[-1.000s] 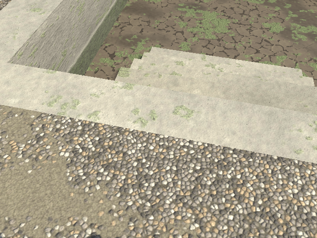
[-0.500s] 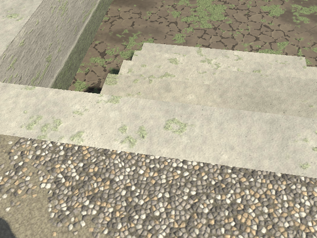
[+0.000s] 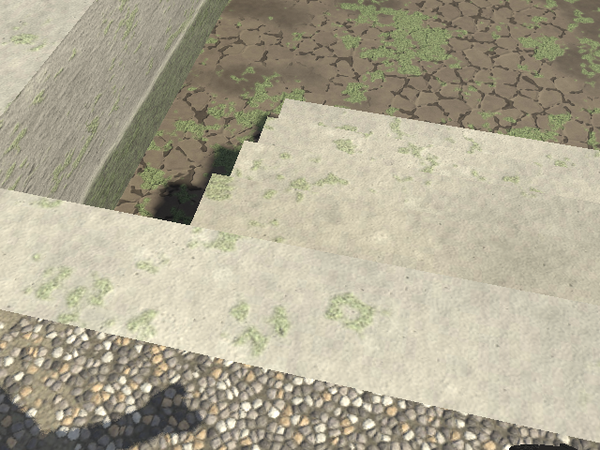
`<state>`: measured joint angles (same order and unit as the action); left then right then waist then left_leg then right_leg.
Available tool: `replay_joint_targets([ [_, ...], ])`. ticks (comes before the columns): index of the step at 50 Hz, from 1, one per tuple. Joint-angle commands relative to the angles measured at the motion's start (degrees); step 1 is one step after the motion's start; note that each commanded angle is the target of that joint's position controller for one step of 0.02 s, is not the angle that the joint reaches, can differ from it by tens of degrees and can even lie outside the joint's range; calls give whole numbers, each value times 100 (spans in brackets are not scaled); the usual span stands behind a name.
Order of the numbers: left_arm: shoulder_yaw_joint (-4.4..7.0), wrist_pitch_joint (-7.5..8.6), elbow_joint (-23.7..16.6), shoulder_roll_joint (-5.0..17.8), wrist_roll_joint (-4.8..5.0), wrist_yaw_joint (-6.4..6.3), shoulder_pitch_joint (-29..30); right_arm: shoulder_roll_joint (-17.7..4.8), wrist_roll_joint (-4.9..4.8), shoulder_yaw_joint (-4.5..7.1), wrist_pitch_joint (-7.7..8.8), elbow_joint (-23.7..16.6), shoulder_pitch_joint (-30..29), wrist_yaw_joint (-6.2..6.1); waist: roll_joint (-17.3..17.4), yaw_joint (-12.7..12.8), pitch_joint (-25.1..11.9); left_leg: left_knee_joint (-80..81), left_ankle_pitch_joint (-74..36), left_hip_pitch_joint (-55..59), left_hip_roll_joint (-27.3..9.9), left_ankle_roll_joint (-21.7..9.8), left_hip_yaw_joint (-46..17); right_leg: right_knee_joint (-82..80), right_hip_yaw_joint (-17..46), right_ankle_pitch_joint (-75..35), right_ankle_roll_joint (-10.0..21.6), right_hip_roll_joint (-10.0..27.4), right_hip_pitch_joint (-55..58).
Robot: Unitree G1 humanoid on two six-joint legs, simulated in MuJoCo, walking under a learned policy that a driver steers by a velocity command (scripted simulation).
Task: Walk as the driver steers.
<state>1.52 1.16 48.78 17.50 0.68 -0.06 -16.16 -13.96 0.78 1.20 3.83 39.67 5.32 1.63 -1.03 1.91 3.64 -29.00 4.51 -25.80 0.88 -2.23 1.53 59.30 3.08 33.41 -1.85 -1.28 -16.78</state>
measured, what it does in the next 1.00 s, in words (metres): walks ahead: right foot, then right foot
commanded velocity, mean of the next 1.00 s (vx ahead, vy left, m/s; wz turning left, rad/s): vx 0.32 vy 0.00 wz -0.16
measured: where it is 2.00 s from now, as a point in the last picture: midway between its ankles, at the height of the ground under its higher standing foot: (407, 313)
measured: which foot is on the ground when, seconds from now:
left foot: down 0.00-0.94, up 0.96-1.00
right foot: up 0.00-0.16, down 0.18-0.46, up 0.48-0.88, down 0.90-1.00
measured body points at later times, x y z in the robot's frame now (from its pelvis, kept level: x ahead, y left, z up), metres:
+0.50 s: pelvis +0.12 +0.01 +0.01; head +0.12 +0.01 +0.46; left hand +0.15 +0.29 -0.13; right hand +0.23 -0.27 -0.10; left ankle +0.11 +0.10 -0.73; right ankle +0.05 -0.14 -0.71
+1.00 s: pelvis +0.38 -0.08 -0.01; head +0.39 -0.08 +0.44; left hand +0.57 +0.13 -0.12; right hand +0.33 -0.32 -0.15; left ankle +0.19 +0.10 -0.63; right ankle +0.44 -0.18 -0.73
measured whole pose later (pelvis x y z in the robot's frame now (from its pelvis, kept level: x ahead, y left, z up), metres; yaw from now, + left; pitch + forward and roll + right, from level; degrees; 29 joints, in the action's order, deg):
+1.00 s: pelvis +0.38 -0.08 -0.01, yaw -13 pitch +1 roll -1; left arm 2.0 6.5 47.4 13.9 -2.7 2.2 -9.9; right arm -13.4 5.4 -0.5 6.0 53.9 22.8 3.4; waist 1.0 0.1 -1.3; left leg -64.0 25.7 -8.9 -3.2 -1.0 -0.4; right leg 36.9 -1.5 11.3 5.1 -4.8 -27.2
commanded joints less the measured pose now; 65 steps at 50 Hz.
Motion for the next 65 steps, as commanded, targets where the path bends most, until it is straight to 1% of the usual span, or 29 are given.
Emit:
replay_joint_targets([
  [1,152,-217,-276,517,-16,-115,-277,-657,11,170,-60,-147,76,-25,650,-12,-1009,1083,-1216,1446,-1523,-1054,-1709,-168,191,-260,-189,579,-786],
  [3,108,-318,-153,311,-58,-187,-486,-705,104,201,-97,-91,-169,-39,909,113,-906,1308,-829,738,-1258,-1019,-1284,-964,-77,-443,-254,441,-26],
  [6,102,-341,-56,269,-105,-204,-467,-725,53,204,-133,60,-179,-104,849,78,-1082,1357,189,581,-1201,-974,-1105,-1988,-187,-1564,-138,416,631],
  [10,118,-316,-170,410,-269,-195,-219,-528,32,110,-212,356,30,-148,547,50,-518,1244,3040,-66,-635,-150,-829,-3283,35,-1805,299,617,976],
  [11,242,-314,-124,859,-164,-227,-130,-629,-5,163,-252,315,127,-177,-117,-168,-197,1006,3073,174,-233,40,-420,-3487,134,-32,535,630,91],
  [15,305,-11,-112,879,-52,-223,-8,-573,-110,233,-85,373,54,-206,-1345,-36,172,-1199,1664,150,214,110,170,-4909,1704,835,1097,1586,-125],
  [18,284,124,-70,735,66,-195,-130,-439,-219,219,101,349,-20,-81,-1044,-19,183,-867,2144,-290,-114,-206,-80,-4768,1776,-115,1244,1771,630],
  [22,277,107,-129,663,65,-137,134,-616,-206,352,117,875,942,-43,-609,-496,-436,518,684,2248,-17,-198,33,-3861,755,-1517,851,1117,-100],
  [23,171,152,-248,279,5,-97,331,-893,-204,428,92,1010,1545,-91,244,-713,-615,915,854,3011,-765,-419,-1009,-2501,172,-1755,550,661,-762],
  [24,118,264,-507,95,12,-115,354,-1537,-207,586,47,1082,1921,-65,1717,-772,-667,1496,1474,3727,-1799,-1149,-2873,-1158,-459,-1071,241,75,-2083],
  [25,209,359,-555,458,68,-130,576,-1262,-160,507,88,1094,2009,-54,1353,-868,-383,1722,1673,3720,-2261,-1602,-3655,69,-63,-135,214,233,-2915],
  [26,259,424,-540,580,157,-82,528,-999,-134,412,146,1060,1815,-70,923,-693,-136,1687,1644,3700,-2166,-1512,-3319,586,181,-456,345,488,-3322],
  [30,224,428,-461,277,130,100,665,-674,-52,281,142,978,1373,-104,623,-469,38,1966,-4,3172,-1557,-891,-1452,75,126,-1854,453,867,-3171],
  [31,32,396,-258,-276,-799,273,336,170,579,-34,339,885,1654,-200,696,-415,-580,2302,479,3115,-1556,-1152,-1200,19,28,-2203,591,611,-2678],
  [32,73,369,-274,-272,-771,355,495,8,584,-18,410,932,1678,-226,665,-410,-52,2477,457,2807,-1507,-1158,-945,-279,37,-2529,605,606,-2790],
  [35,9,308,-527,-216,-479,507,1232,-607,396,33,385,940,1583,-115,434,-457,-43,2599,-134,2410,-1427,-1033,-162,-1437,-309,-3178,539,603,-2410],
  [42,-4,301,-756,-6,-393,464,1633,-847,451,68,259,1271,1972,-29,581,-340,141,2031,-2074,2953,-1757,-852,613,-2287,-555,-3175,801,252,-1799],
  [45,265,437,-533,547,-218,329,495,-1028,559,118,283,1273,2047,-10,510,288,-504,-1,-4122,2198,-1296,-456,1250,-2272,-939,-3246,1147,-468,701],
  [46,367,443,-229,782,-265,206,-618,-550,745,-33,337,1260,2639,33,-122,344,-1568,-1733,-2862,657,-975,-44,1226,-1725,-127,-4074,1729,-54,3097],
  [47,372,381,78,893,-257,135,-2002,-43,868,-286,397,1140,3171,260,-851,622,-3025,-3353,1251,-831,-174,311,662,-2773,2853,-3264,2987,1514,5232],
  [48,350,422,438,731,-424,175,-2690,-437,383,-87,350,930,1543,332,-246,1287,-1867,-4897,2572,-1958,277,183,-190,-3865,3833,-2349,2587,1652,4592],
  [49,448,563,407,939,-385,152,-2068,-401,243,-77,372,637,788,261,-338,1089,-733,-5167,2232,-2595,-113,-45,-793,-4176,3285,-1326,2060,1537,3356],
  [50,339,617,293,581,-303,161,-1306,-664,361,-16,385,606,662,90,-313,749,-410,-4991,1859,-2229,-388,-134,-901,-4272,2971,-1125,2013,1363,2058],
  [52,46,658,112,-135,-301,193,-311,-244,528,-144,308,524,916,-134,-153,-71,-439,-4483,1518,-1034,-697,-231,-903,-4549,2314,-1581,1983,1162,179],
  [54,-26,671,-167,-191,-283,207,357,-116,448,-207,159,421,1054,-176,-70,-455,-447,-3967,1786,-608,-693,-84,-757,-4942,2049,-1500,1983,1006,-758],
  [56,20,734,-334,78,-385,247,542,-309,371,-194,92,439,1164,-166,17,-472,-436,-3163,1139,-349,-698,127,-488,-4946,1558,-1684,1872,731,-1328],
  [59,119,715,-164,319,-439,376,-94,-57,335,-336,11,202,383,-91,-27,-117,-316,-1577,79,108,-564,342,-111,-4764,1220,-2435,1762,455,-1590],
  [62,220,654,-44,435,-377,520,-762,-255,291,-336,-16,65,-204,-65,-135,185,-426,-740,-387,-100,-383,392,-126,-4296,1652,-3241,1873,715,-568],
  [65,295,550,-35,495,-396,466,-986,-514,255,-248,129,-12,-563,-156,-208,237,-529,43,-197,-418,-245,165,-247,-3692,2192,-3932,1705,981,714],
])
